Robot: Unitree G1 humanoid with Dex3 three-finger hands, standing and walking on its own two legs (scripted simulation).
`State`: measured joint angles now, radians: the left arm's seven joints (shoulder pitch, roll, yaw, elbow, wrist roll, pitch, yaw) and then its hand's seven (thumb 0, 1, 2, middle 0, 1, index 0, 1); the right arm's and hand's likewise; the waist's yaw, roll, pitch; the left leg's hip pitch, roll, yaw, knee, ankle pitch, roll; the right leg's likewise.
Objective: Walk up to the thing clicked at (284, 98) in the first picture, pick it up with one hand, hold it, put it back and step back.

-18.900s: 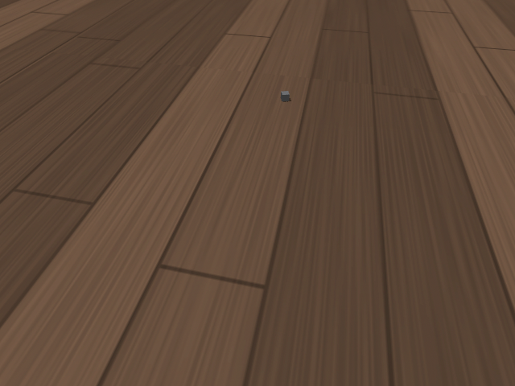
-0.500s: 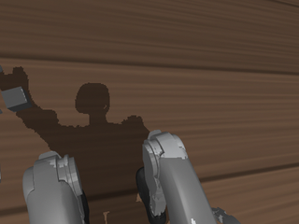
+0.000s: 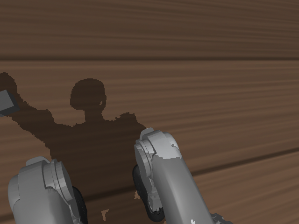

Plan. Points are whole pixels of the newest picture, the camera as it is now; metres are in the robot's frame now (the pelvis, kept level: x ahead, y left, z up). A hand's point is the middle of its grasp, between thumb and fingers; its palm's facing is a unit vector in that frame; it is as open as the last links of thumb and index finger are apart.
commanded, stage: close in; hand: left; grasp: from above
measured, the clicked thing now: (3, 103) +0.50 +0.31 -0.30
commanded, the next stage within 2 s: rest palm in 0.24 s
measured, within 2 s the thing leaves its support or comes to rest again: neither
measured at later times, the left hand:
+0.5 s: hand out of the picture +0.48 +0.31 -0.20, palm faces -0.42 -0.14 -0.90, open 11.7 cm
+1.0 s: hand out of the picture +0.48 +0.30 -0.24, palm faces -0.40 -0.17 -0.90, open 11.8 cm
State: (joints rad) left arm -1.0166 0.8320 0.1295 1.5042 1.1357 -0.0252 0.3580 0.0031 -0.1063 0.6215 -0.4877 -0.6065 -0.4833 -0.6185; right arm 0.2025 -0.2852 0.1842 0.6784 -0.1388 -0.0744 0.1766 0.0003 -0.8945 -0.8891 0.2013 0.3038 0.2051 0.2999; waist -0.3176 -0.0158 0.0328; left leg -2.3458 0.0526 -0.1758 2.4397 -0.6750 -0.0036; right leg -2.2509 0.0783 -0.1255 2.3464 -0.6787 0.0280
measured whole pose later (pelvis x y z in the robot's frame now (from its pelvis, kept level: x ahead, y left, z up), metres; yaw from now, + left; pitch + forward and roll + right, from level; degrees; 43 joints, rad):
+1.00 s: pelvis +0.00 +0.00 -0.01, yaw -3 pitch +29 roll -12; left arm -1.11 0.97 0.16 1.72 1.21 -0.11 0.57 0.00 -0.12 0.64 -0.46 -0.57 -0.45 -0.59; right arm 0.15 -0.32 0.28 0.68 -0.23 -0.21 0.23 0.00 -0.89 -0.89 0.20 0.30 0.20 0.30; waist -0.39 -0.11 0.14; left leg -2.35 0.05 -0.25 2.52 -0.71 -0.01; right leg -2.24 0.09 -0.18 2.38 -0.69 0.03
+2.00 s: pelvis +0.00 +0.01 -0.01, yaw -5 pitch +27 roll -15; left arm -1.13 1.06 0.13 1.77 1.18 -0.12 0.62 0.00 -0.03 0.56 -0.52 -0.55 -0.52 -0.57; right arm 0.12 -0.35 0.35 0.63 -0.25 -0.26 0.26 0.00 -0.90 -0.90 0.20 0.30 0.20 0.30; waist -0.42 -0.16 0.22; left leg -2.33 0.06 -0.28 2.52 -0.71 -0.01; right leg -2.19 0.11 -0.21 2.34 -0.67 0.05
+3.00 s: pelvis +0.00 +0.01 +0.00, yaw -6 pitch +27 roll -15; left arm -1.13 1.08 0.10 1.75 1.16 -0.12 0.60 0.01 0.34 0.11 -0.86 -0.27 -0.88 -0.25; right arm 0.12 -0.36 0.37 0.62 -0.24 -0.26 0.25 0.00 -0.89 -0.90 0.20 0.30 0.20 0.30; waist -0.42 -0.17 0.22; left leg -2.31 0.06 -0.29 2.51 -0.71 0.00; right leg -2.18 0.11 -0.22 2.32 -0.67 0.05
